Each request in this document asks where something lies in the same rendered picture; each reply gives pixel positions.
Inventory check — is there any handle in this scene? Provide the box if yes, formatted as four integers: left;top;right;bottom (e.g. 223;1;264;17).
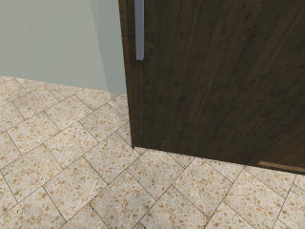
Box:
134;0;144;60

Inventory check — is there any wardrobe door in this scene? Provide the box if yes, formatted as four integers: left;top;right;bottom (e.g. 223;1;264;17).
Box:
125;0;305;166
261;122;305;169

